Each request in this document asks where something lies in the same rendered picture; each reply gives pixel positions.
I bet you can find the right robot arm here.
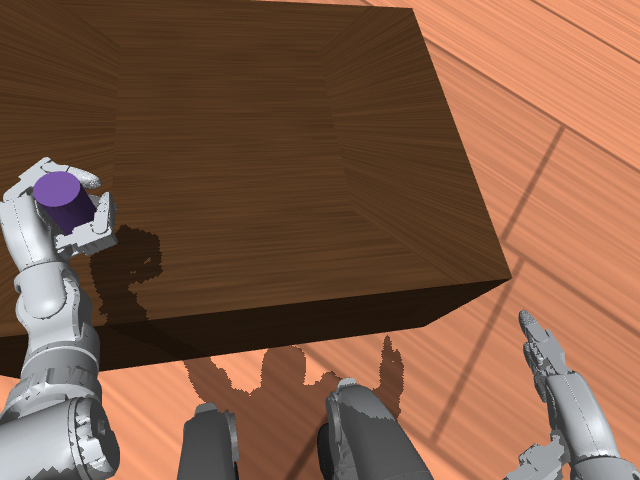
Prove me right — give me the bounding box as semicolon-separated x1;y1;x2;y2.
570;456;640;480

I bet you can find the left robot arm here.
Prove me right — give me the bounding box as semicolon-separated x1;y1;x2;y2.
0;261;120;480

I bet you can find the right robot foot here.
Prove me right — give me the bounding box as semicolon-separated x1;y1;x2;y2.
317;423;334;480

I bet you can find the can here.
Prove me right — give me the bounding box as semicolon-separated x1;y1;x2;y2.
33;171;96;235

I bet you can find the left robot hand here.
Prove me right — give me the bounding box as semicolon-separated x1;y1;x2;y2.
0;157;118;273

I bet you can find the right robot hand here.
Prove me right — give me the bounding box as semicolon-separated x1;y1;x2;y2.
503;310;621;480

